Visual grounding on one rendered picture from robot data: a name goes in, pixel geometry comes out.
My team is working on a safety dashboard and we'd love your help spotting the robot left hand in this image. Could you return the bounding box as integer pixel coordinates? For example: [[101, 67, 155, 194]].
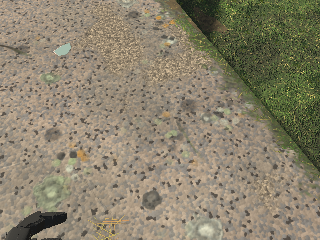
[[5, 211, 68, 240]]

